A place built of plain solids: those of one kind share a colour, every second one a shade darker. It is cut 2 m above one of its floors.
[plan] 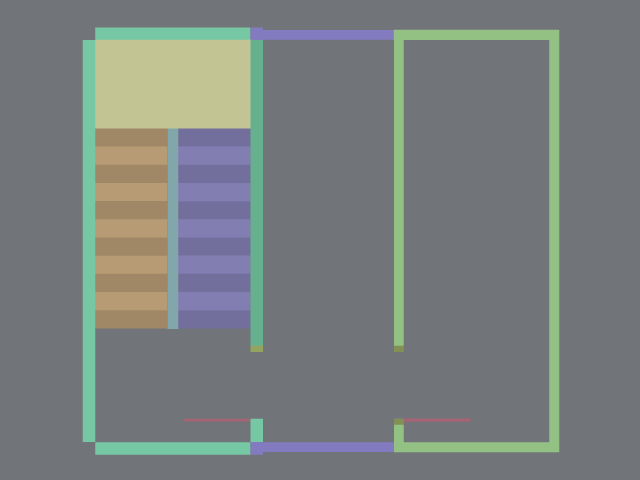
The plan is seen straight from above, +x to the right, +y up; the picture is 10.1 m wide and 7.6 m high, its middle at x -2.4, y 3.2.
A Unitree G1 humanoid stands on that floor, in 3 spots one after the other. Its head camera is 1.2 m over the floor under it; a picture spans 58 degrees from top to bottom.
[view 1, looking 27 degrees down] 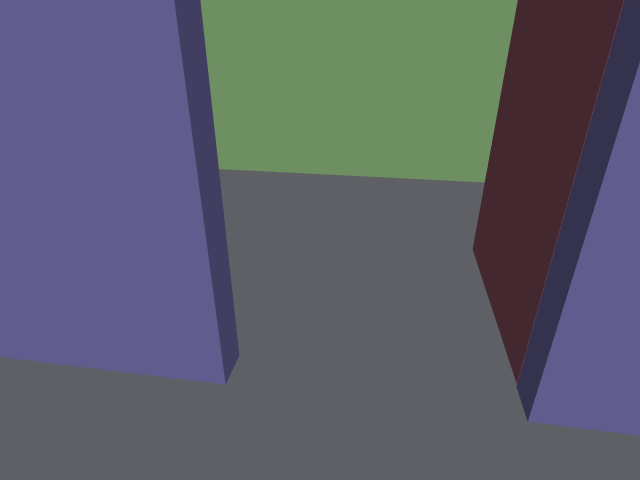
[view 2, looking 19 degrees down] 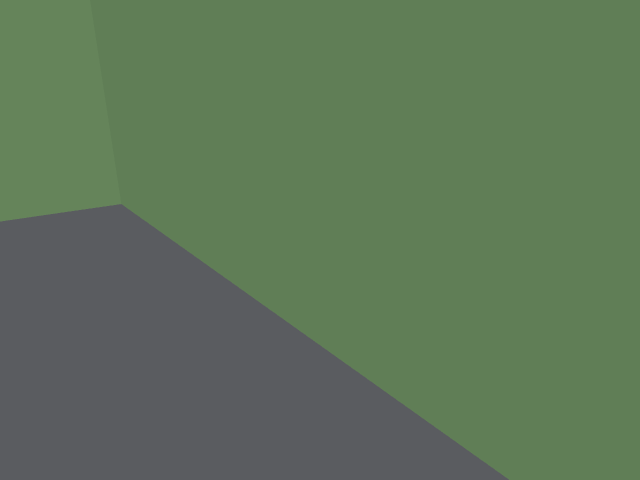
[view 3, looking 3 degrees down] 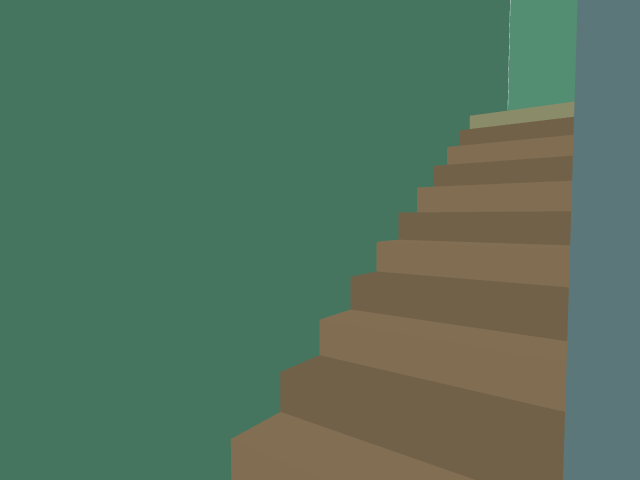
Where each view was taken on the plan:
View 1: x -2.34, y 0.90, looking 9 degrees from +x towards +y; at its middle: ground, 2.64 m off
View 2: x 0.08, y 1.27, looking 52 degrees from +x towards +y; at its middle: wall_corr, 1.98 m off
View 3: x -4.73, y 0.98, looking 126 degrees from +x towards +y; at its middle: wall_shaft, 2.10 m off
